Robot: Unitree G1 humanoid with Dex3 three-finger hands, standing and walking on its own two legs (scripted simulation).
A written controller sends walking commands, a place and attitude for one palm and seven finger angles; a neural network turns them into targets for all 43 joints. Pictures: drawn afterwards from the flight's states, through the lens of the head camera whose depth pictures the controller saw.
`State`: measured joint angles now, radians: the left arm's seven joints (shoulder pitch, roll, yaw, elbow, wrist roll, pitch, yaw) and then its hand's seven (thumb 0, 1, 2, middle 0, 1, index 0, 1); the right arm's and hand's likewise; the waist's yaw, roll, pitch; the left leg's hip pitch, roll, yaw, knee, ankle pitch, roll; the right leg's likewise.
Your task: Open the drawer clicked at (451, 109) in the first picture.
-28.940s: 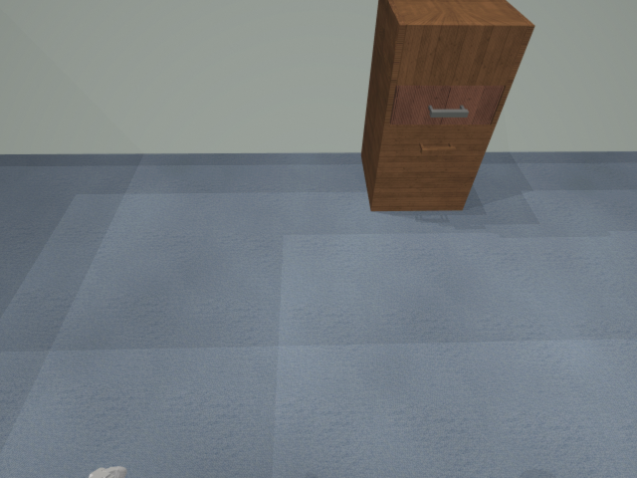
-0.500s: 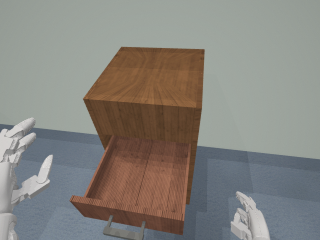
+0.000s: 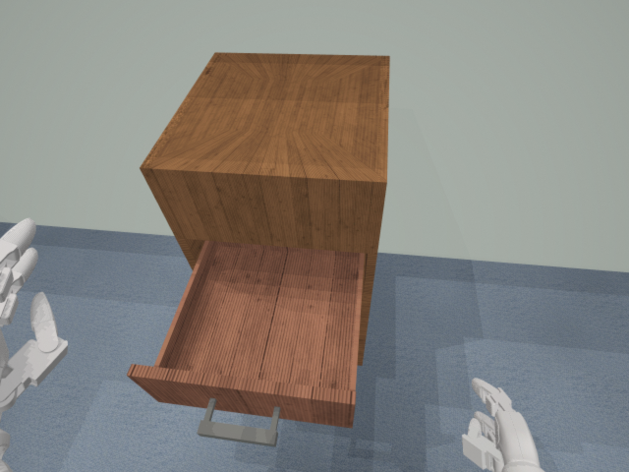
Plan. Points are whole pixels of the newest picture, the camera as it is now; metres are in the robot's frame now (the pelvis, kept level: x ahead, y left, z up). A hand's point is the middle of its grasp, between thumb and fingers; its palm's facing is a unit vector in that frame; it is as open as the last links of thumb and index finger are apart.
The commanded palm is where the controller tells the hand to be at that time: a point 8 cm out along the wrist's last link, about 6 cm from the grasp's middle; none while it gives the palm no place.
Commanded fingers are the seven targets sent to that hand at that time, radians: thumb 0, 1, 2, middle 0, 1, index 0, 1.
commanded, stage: step back with the hand held close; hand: left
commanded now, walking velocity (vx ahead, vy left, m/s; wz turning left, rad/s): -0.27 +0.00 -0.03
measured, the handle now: (240, 420) +0.24 +0.16 -0.24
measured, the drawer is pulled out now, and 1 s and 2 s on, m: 0.30 0.30 0.30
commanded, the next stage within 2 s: stop stepping back and stand still in 1.46 s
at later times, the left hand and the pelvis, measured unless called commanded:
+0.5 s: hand (19, 417) +0.14 +0.25 +0.15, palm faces +0.35 -0.82 -0.46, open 7.4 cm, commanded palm +0.08 +0.29 +0.18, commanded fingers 0.00 0.90 0.90 -0.20 -0.30 -0.20 -0.30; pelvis -0.05 +0.01 -0.01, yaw +1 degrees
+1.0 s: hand out of the picture +0.12 +0.25 +0.15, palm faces +0.35 -0.81 -0.47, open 7.4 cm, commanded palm +0.04 +0.30 +0.18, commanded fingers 0.00 0.90 0.90 -0.20 -0.30 -0.20 -0.30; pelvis -0.08 +0.01 -0.01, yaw +2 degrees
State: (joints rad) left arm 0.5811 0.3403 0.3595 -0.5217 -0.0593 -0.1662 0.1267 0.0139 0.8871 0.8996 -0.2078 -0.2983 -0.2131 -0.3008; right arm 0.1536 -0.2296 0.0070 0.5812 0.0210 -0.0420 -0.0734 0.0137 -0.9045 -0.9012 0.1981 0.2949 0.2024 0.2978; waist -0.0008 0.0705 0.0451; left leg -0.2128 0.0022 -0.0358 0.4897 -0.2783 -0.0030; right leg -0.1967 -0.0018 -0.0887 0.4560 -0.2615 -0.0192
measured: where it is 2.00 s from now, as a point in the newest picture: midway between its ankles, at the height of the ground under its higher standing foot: outside the picture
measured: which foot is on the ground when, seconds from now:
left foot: down 0.00-1.00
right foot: down 0.00-0.96, up 0.98-1.00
